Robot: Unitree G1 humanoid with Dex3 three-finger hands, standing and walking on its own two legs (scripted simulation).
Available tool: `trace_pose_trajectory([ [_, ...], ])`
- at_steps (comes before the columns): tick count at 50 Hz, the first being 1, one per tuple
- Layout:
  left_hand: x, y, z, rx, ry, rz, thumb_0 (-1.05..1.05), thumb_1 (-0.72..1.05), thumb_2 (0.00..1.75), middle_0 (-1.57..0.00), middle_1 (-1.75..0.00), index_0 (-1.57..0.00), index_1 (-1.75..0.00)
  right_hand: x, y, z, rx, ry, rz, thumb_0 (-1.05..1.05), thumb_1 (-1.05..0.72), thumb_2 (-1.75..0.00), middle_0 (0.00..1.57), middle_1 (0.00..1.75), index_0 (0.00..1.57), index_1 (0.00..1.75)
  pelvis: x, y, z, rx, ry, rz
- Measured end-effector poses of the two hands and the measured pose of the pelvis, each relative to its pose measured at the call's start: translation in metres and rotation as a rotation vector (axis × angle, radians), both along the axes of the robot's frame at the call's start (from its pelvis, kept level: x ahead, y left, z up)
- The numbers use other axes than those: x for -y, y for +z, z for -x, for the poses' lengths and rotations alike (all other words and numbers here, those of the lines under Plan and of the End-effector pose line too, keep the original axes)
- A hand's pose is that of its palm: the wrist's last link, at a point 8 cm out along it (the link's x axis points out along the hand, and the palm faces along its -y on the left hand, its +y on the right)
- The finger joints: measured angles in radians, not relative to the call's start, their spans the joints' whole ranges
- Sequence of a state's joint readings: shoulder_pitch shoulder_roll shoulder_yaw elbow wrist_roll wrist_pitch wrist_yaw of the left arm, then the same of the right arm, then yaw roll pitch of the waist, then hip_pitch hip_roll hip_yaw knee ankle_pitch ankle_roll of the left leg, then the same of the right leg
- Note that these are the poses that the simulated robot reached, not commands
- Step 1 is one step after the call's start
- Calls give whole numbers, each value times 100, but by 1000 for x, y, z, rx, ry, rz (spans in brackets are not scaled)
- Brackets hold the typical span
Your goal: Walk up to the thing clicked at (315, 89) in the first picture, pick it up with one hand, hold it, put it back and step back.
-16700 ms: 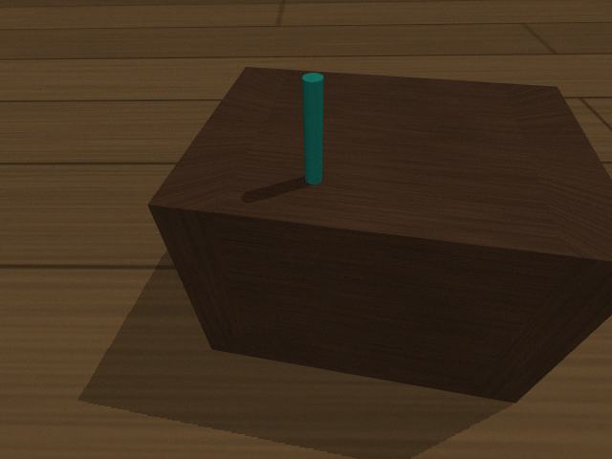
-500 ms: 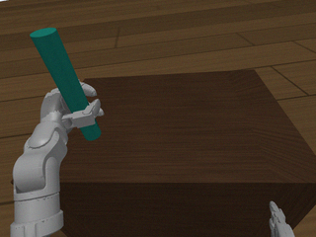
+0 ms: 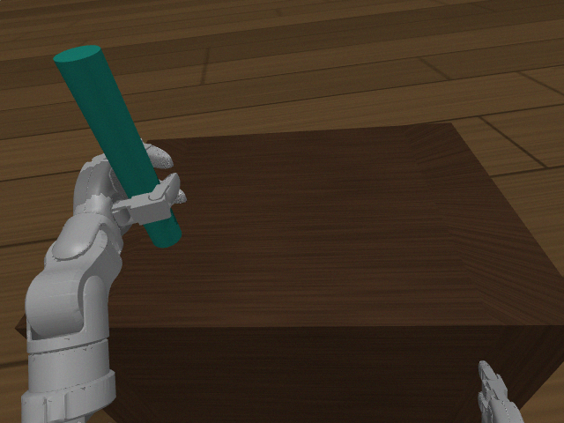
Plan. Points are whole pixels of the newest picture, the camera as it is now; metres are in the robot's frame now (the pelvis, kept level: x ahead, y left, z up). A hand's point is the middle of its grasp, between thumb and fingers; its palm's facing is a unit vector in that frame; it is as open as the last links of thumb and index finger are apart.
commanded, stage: hold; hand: left
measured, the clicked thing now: (132, 165) +0.34 +0.18 +0.28
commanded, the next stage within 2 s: crouch in 0.90 s
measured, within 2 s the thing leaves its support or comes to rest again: neither
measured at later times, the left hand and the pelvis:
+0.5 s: hand (158, 186) +0.34 +0.16 +0.25, palm faces +0.10 -1.00 +0.01, open 5.0 cm; pelvis +0.00 +0.00 +0.00, yaw +0 degrees
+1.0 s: hand (156, 185) +0.33 +0.16 +0.25, palm faces +0.10 -1.00 -0.01, open 5.0 cm; pelvis -0.01 +0.00 +0.00, yaw +0 degrees
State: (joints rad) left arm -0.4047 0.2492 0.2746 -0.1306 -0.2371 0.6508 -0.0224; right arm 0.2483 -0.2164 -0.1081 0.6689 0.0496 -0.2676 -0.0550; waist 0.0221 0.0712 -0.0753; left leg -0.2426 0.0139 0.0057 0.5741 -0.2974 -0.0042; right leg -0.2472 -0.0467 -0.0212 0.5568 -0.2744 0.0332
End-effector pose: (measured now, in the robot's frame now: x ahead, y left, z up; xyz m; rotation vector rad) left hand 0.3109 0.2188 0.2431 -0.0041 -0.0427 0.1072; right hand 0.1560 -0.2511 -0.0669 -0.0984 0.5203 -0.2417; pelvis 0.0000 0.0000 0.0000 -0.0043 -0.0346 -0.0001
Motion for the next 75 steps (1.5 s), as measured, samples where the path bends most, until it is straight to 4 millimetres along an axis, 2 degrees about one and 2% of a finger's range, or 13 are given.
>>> trace_pose_trajectory([
  [9, -1, -2, 5, -4, 6, -11, -1, 18, 117, -102, -119, -106, -116, -3, -2, -2, -9, 14, -1, -1, 55, -5, 6, 5, 5, 5, 0, 0, 0, 3, 3, 0],
  [19, 3, 4, 3, 8, -7, -6, -1, 18, 117, -102, -119, -106, -117, -2, 1, -4, 9, 13, 3, -1, 55, -5, 6, 5, 5, 5, 0, 0, 1, 4, 4, -1],
  [39, 2, 3, 0, 0, 0, -4, -1, 18, 117, -102, -119, -106, -117, -3, 2, 4, 4, 8, 2, -1, 55, -5, 6, 5, 5, 5, -1, 0, 4, 6, 0, 0],
  [55, 4, 7, 3, -5, -15, -12, -1, 18, 117, -102, -119, -106, -117, -7, 0, 2, 8, 25, -13, -1, 55, -5, 6, 5, 5, 5, -1, 0, 5, 9, 1, -1],
  [62, 3, -8, -9, -57, 8, 14, 0, 17, 118, -102, -118, -106, -116, -7, -4, 6, -19, 33, -9, -1, 57, -4, 6, 5, 5, 5, 2, 0, 8, 2, 5, -3],
  [75, -8, -67, -50, -128, 44, 22, 0, 18, 117, -101, -118, -105, -116, 7, 2, 23, -27, -3, 55, -1, 58, -4, 6, 5, 6, 5, 5, -2, 12, -37, -8, -4],
])
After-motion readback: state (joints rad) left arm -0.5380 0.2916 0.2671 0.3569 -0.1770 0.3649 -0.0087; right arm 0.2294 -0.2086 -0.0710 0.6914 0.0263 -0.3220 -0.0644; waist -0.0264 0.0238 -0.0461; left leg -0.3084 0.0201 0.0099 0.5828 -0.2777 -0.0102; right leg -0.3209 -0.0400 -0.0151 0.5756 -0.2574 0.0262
